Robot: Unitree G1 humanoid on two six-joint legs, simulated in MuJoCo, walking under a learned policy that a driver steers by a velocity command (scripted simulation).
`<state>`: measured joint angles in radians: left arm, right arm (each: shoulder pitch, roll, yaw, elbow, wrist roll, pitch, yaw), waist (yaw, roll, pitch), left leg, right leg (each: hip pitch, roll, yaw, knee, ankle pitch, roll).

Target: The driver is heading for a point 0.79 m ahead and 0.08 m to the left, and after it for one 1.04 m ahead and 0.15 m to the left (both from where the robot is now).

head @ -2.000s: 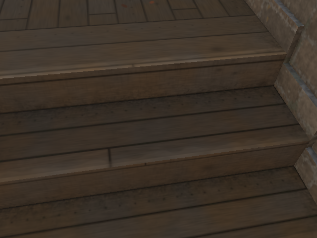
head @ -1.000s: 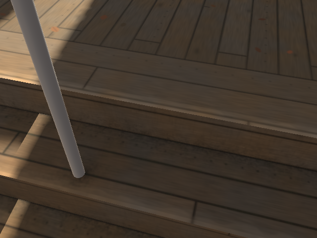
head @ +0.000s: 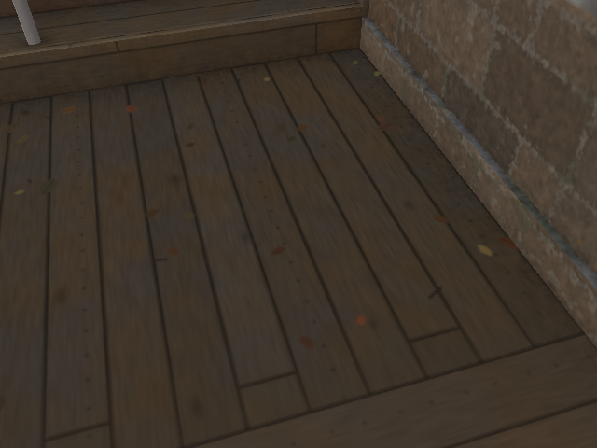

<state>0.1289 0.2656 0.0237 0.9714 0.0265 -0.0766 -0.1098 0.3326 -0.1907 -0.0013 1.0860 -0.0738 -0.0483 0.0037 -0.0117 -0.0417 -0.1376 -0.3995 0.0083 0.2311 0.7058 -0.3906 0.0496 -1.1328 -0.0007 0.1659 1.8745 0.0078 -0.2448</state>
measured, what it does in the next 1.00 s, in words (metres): climbs: right foot 0.16 m higher, then left foot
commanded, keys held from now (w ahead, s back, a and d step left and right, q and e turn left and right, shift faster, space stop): w+e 0.08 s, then w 0.24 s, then w+q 0.60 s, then q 0.08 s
